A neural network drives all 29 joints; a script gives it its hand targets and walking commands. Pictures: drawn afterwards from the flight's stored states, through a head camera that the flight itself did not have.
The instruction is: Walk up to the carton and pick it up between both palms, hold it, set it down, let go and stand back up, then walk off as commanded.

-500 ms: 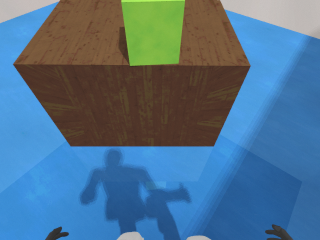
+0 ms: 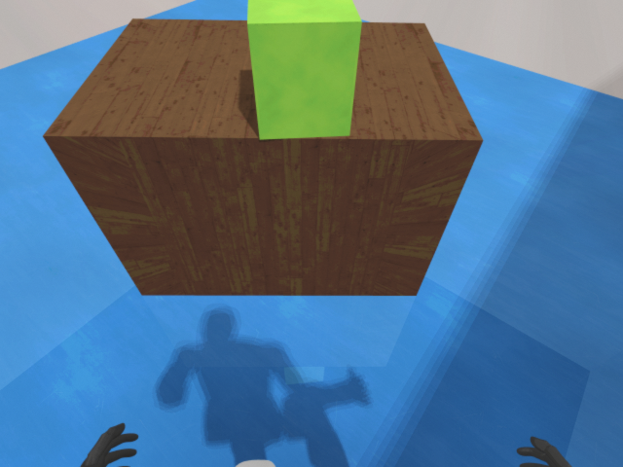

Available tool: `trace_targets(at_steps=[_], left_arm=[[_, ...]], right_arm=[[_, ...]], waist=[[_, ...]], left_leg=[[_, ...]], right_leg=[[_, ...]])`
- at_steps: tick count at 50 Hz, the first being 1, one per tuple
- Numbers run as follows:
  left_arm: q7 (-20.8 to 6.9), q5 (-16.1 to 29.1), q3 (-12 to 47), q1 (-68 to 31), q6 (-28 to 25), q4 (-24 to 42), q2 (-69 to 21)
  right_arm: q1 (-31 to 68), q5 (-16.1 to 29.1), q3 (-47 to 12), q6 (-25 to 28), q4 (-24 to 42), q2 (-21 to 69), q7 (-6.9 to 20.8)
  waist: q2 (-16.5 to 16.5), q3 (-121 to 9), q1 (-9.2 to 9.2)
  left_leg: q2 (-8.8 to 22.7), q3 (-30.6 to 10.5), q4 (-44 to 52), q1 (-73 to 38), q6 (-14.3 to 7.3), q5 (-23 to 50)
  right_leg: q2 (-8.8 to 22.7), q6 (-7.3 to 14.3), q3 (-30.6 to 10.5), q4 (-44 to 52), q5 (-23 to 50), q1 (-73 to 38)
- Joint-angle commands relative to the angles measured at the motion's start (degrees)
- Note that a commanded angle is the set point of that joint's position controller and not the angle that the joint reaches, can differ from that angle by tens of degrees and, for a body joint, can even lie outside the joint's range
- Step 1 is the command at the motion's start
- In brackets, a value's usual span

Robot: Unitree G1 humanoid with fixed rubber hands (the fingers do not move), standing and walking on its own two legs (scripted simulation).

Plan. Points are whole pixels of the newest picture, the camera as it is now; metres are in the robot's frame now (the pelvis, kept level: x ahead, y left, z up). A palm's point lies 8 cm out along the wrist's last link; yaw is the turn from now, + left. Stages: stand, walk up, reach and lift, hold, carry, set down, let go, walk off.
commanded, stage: stand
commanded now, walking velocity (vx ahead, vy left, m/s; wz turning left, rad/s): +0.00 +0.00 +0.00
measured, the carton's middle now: (301, 64) +0.89 +0.01 +0.07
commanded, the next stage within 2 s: none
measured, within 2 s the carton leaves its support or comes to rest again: neither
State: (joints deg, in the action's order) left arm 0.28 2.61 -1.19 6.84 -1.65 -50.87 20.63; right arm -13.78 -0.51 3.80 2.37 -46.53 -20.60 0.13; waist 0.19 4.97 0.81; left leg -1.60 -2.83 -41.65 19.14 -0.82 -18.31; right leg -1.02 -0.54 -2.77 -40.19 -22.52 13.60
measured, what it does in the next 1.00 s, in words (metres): stands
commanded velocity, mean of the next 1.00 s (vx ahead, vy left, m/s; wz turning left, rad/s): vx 0.00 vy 0.00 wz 0.00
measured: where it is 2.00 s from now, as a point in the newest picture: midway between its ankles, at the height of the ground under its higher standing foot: outside the picture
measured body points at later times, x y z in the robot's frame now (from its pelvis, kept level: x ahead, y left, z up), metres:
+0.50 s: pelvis -0.02 +0.00 +0.01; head -0.01 +0.01 +0.46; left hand +0.09 +0.30 -0.11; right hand +0.08 -0.31 -0.09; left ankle +0.05 +0.11 -0.72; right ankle +0.00 -0.14 -0.72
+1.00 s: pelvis -0.02 +0.00 +0.01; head -0.01 +0.00 +0.46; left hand +0.10 +0.29 -0.11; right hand +0.08 -0.31 -0.09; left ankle +0.05 +0.11 -0.72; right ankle +0.00 -0.14 -0.72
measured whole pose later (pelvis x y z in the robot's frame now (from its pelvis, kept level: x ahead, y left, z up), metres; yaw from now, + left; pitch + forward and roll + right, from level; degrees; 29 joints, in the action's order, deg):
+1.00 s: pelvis -0.02 +0.00 +0.01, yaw +0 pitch -3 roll -1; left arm -0.7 2.6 -1.2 7.9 -1.0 -54.9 19.6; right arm -13.8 -0.8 3.8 2.3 -46.6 -20.6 0.5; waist -0.5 3.2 0.8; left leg -1.3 -2.9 -35.2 19.1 -0.8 -13.2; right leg -1.0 -0.7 -2.8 -34.5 -17.6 13.9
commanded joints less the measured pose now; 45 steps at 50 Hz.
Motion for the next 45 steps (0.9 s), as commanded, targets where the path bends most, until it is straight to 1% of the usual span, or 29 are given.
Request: trace_targets(at_steps=[1,2,5,9,10,13,14,15,17,18,19,20,21,24,26,28,30,32,33,34,35,36,37,39,41,42,43,44,45], left_arm=[[0.4,-2.9,-2.9,-3.8,-0.9,0.5,12.5],[0.5,-3.2,-3.3,-4.8,-0.8,0.3,11.7],[0.0,-3.1,-3.6,-2.7,-0.2,0.0,12.5],[-0.4,-3.4,-2.8,-2.0,-0.7,-1.4,11.0],[-0.5,-3.3,-2.6,-2.5,-0.7,-1.9,11.1],[-0.6,-3.8,-2.6,-2.5,-0.4,-2.2,10.0],[-0.3,-3.9,-2.7,-4.0,-0.4,-2.4,11.2],[-0.4,-3.4,-2.7,-2.6,-0.7,-2.1,10.5],[-0.3,-3.8,-3.0,-5.0,-0.9,-1.8,11.2],[-0.2,-3.6,-3.1,-3.0,-0.7,-2.1,11.4],[-0.3,-3.4,-2.7,-2.4,-0.6,-2.5,11.0],[-0.6,-4.3,-2.8,-3.9,-0.4,-2.1,11.6],[-0.3,-3.7,-3.2,-1.9,-0.3,-2.2,12.1],[-0.6,-3.4,-2.9,-3.3,-1.1,-2.2,10.9],[-0.7,-3.5,-3.2,-2.7,-0.3,-1.9,11.2],[-1.0,-3.5,-2.7,-2.5,-0.3,-2.4,9.8],[-0.5,-3.6,-2.5,-0.9,-0.3,-2.9,9.8],[-0.5,-3.9,-2.9,-1.8,-0.5,-2.6,10.1],[-0.7,-3.9,-2.8,-2.9,-0.7,-2.3,12.0],[-0.7,-3.9,-3.1,-2.5,-0.6,-2.6,12.1],[-0.7,-3.6,-2.6,-3.5,-0.9,-2.0,10.7],[-0.4,-4.3,-2.5,-3.2,-1.0,-2.2,10.8],[-0.5,-4.1,-2.9,-2.8,-0.8,-2.3,11.4],[-0.6,-3.6,-2.7,-5.0,-0.9,-1.1,10.4],[-0.3,-4.0,-2.3,-2.4,-0.7,-1.9,11.2],[-0.4,-3.4,-2.6,-1.8,-0.5,-1.9,9.9],[-0.3,-3.6,-2.5,-2.4,-0.4,-2.1,10.6],[-0.4,-3.8,-2.7,-3.4,-0.5,-1.8,11.4],[-0.3,-4.0,-2.7,-2.5,-0.5,-2.3,10.3]], right_arm=[[5.8,0.1,0.9,1.5,-1.0,-12.8,-0.6],[6.1,0.2,0.5,1.7,-1.1,-11.4,-0.6],[7.0,-0.4,1.4,1.8,-0.9,-14.4,-0.3],[6.6,-0.3,0.3,1.8,-1.6,-12.6,-0.4],[4.8,0.0,0.3,2.0,-2.2,-13.0,-0.2],[6.6,-0.7,0.7,1.8,-2.0,-12.8,0.0],[6.5,-0.4,0.2,1.6,-1.5,-11.6,0.0],[5.3,-0.8,0.2,1.5,-2.3,-12.8,-0.4],[6.4,-0.3,0.2,1.7,-1.7,-11.0,0.0],[4.2,-0.4,0.3,2.0,-1.8,-12.6,-0.1],[4.2,0.0,0.3,2.1,-2.1,-12.6,0.1],[6.1,-0.1,0.4,1.9,-2.0,-12.6,-0.2],[6.1,-0.1,0.5,1.6,-1.9,-12.4,-0.2],[5.3,-0.2,0.4,2.1,-2.2,-11.7,-0.1],[4.5,-0.3,0.0,1.7,-2.1,-11.6,-0.3],[8.0,-0.2,0.0,1.7,-1.5,-12.7,-0.4],[5.4,-0.4,0.7,1.4,-2.1,-13.2,-0.1],[5.6,-0.5,0.4,1.9,-2.1,-12.4,-0.2],[5.3,-0.3,0.0,1.4,-1.9,-10.9,-0.2],[4.8,-0.1,0.2,1.2,-2.2,-12.0,-0.5],[6.2,-0.4,0.6,1.8,-1.9,-12.7,-0.3],[4.5,-0.3,0.4,1.9,-2.1,-11.5,-0.2],[6.0,-0.3,0.2,1.8,-1.4,-11.3,-0.1],[6.9,-0.2,-0.6,1.5,-1.7,-10.7,-0.4],[4.7,-0.3,0.3,1.9,-2.1,-12.2,-0.3],[4.2,-0.7,0.2,1.7,-2.3,-13.1,-0.2],[4.6,-0.2,0.5,1.5,-1.8,-12.2,-0.1],[6.2,-0.1,-0.2,1.6,-2.2,-10.9,-0.3],[5.6,-0.9,0.0,1.5,-1.7,-11.6,-0.2]], waist=[[-3.4,-10.0,-0.51],[0.7,-6.0,-0.71],[-4.2,-6.4,-1.23],[-1.8,-6.3,-1.89],[-0.4,-7.0,-0.38],[-2.3,-6.1,-0.86],[-0.5,-7.9,0.22],[-0.1,-6.7,-1.32],[-3.1,-8.7,-0.33],[-2.0,-11.3,-0.8],[-1.2,-10.1,-1.04],[-3.6,-7.8,-0.36],[-0.7,-9.5,-1.12],[-0.1,-8.7,-1.1],[-1.4,-11.5,-0.49],[-3.7,-8.2,-1.97],[-4.0,-6.7,-0.59],[-1.7,-7.7,-0.47],[3.1,-7.1,-0.08],[0.8,-6.8,-0.19],[2.1,-8.7,-0.9],[-0.1,-10.3,0.74],[-0.8,-10.7,-0.31],[1.7,-8.7,-0.86],[2.4,-10.7,-0.09],[-1.6,-10.0,-0.89],[-1.8,-9.4,-0.25],[0.3,-8.7,-1.36],[-2.3,-9.4,-1.23]], left_leg=[[7.5,-9.1,14.2,-5.9,-3.4,12.4],[7.8,-10.8,16.2,-3.2,-4.0,10.1],[9.1,-11.9,19.7,-1.3,-4.2,-0.4],[8.6,-12.0,19.1,-2.1,-3.8,-0.1],[9.2,-12.0,21.0,-4.3,-2.6,-1.7],[8.5,-11.6,20.9,-3.2,-2.4,-6.2],[9.1,-11.9,21.4,-4.3,-2.8,-5.1],[8.4,-10.8,21.1,-5.0,-2.7,-1.5],[7.0,-8.2,19.1,-6.8,-1.8,7.3],[8.7,-10.5,19.2,-6.9,-3.0,7.3],[8.4,-11.0,20.1,-5.8,-1.9,5.1],[8.2,-10.5,19.9,-5.4,-2.2,5.0],[9.3,-11.5,19.3,-4.8,-3.4,6.1],[7.4,-9.8,19.7,-5.7,-2.3,7.9],[9.0,-11.1,20.8,-6.4,-2.5,2.8],[10.0,-13.8,23.1,-3.3,-3.1,-1.8],[9.0,-11.5,22.6,-2.6,-2.1,-3.6],[8.9,-10.7,20.0,-4.8,-2.2,0.8],[7.6,-9.4,20.5,-4.6,-1.9,2.6],[7.4,-8.5,19.4,-6.7,-2.0,4.2],[8.3,-9.9,19.0,-6.4,-2.4,5.9],[8.4,-9.6,19.2,-7.9,-2.2,5.0],[7.8,-8.9,17.9,-8.5,-2.1,8.4],[7.3,-7.7,17.4,-7.1,-2.3,10.9],[8.0,-8.4,18.8,-8.3,-2.2,8.6],[8.3,-8.9,18.7,-8.0,-2.6,6.9],[8.4,-9.8,19.6,-6.9,-2.7,6.1],[8.7,-10.2,20.3,-6.0,-2.7,5.0],[8.4,-9.5,20.3,-6.3,-2.6,5.6]], right_leg=[[5.2,4.8,-6.4,10.6,13.7,-2.6],[3.9,4.4,-5.7,10.5,10.1,-1.3],[3.9,4.9,-5.7,10.5,6.9,-2.7],[4.4,4.4,-6.9,13.3,4.0,-2.9],[4.6,5.2,-6.8,14.0,3.2,-1.1],[3.6,4.0,-4.9,14.5,3.3,-0.1],[4.4,4.5,-5.6,14.6,4.2,-1.4],[4.2,4.2,-6.1,14.4,3.2,0.1],[5.1,4.6,-6.1,14.3,9.1,-1.7],[4.5,4.6,-5.5,12.4,9.1,-3.5],[3.7,4.6,-4.9,12.6,8.4,-2.5],[4.5,4.4,-5.4,13.8,8.1,-0.8],[4.9,4.8,-5.6,13.2,8.5,-2.9],[5.5,4.9,-7.2,14.3,8.3,-1.3],[4.5,4.9,-5.2,13.2,5.9,-2.6],[3.7,5.0,-4.9,12.0,5.5,-1.2],[4.4,4.9,-5.2,14.3,5.5,-1.3],[5.8,5.3,-6.8,15.9,6.8,-0.4],[5.8,4.7,-7.0,16.5,5.4,0.6],[5.9,4.5,-7.6,16.4,5.4,1.9],[5.5,4.4,-6.2,15.3,5.2,0.3],[5.3,5.1,-5.9,14.4,8.1,0.5],[5.2,4.4,-5.7,15.2,8.5,-0.4],[5.9,4.5,-6.9,16.3,8.5,0.1],[5.7,4.5,-6.1,14.5,10.5,-0.5],[5.6,4.6,-7.1,15.1,7.6,-0.1],[5.3,4.9,-6.5,14.8,6.9,0.1],[4.9,4.6,-5.0,15.0,7.4,-1.0],[5.3,4.6,-6.2,15.2,6.8,-1.6]])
